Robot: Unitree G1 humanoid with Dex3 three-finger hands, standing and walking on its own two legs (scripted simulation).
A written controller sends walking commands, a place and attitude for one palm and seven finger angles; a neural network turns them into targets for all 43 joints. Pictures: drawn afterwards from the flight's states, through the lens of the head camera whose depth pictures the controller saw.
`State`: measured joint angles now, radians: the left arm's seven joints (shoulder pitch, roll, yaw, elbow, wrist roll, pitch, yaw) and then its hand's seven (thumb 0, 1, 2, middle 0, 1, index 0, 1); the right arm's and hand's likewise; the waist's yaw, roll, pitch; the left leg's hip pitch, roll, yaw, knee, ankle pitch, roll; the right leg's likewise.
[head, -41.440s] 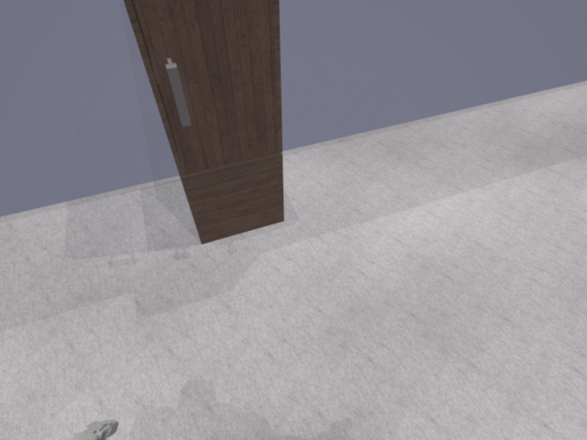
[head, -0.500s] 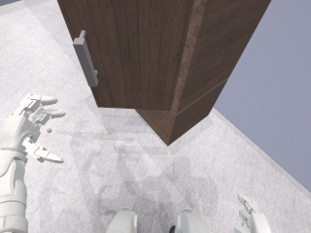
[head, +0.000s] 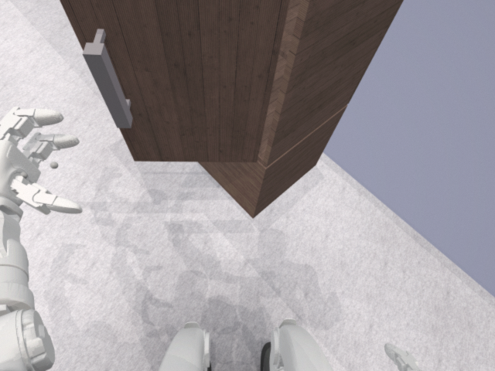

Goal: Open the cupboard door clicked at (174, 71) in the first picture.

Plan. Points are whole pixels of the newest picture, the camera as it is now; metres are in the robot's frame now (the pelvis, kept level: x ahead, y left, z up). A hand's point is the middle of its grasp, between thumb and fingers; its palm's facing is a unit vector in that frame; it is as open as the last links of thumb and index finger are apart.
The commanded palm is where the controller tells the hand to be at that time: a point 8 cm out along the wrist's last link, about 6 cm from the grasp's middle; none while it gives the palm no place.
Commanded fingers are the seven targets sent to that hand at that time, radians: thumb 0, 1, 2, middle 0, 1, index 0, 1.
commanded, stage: move the hooked fingers beside the handle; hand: left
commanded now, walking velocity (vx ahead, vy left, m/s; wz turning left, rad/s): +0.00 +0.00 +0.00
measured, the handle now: (113, 82) +0.58 +0.25 +0.05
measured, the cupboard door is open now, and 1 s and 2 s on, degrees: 49 49 49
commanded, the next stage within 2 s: slide the fingers in behind the handle in 1.60 s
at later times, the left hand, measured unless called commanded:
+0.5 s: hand (59, 124) +0.48 +0.31 +0.05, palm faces +0.05 -1.00 +0.00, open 14.0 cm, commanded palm +0.47 +0.35 +0.05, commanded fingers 0.00 -0.50 0.30 -0.30 -1.20 -0.30 -1.20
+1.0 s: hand (72, 99) +0.54 +0.31 +0.05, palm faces +0.03 -1.00 -0.01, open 14.0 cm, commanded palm +0.52 +0.34 +0.05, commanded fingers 0.00 -0.50 0.30 -0.30 -1.20 -0.30 -1.20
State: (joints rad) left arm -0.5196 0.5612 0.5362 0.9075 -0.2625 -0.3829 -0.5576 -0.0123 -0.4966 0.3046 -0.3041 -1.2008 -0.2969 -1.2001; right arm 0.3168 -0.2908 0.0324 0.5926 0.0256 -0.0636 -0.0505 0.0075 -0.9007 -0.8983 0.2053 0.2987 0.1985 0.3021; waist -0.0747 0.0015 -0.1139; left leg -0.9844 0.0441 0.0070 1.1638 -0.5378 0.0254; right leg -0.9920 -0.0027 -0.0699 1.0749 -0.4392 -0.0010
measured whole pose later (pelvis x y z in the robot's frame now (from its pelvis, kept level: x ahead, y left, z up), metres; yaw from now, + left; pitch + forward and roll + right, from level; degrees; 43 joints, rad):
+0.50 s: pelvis -0.01 +0.01 -0.02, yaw -1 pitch +26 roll -5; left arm -0.87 0.79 0.60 1.21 -0.14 -0.37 -0.56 -0.01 -0.50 0.30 -0.30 -1.20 -0.30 -1.20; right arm 0.34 -0.31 0.07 0.59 0.01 0.03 -0.04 0.00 -0.90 -0.90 0.21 0.30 0.20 0.30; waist -0.16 0.01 -0.09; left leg -1.15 0.06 -0.01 1.26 -0.55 0.03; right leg -1.14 0.01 -0.08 1.13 -0.43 0.01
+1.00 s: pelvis +0.00 +0.02 -0.02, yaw -3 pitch +30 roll -7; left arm -1.02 0.90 0.61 1.24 -0.07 -0.30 -0.52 -0.01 -0.49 0.30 -0.30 -1.20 -0.30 -1.20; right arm 0.38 -0.29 0.11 0.57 -0.01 0.09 -0.02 0.00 -0.90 -0.90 0.21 0.30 0.20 0.30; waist -0.23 0.03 -0.08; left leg -1.23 0.07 -0.02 1.27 -0.56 0.05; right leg -1.21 0.02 -0.09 1.11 -0.42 0.02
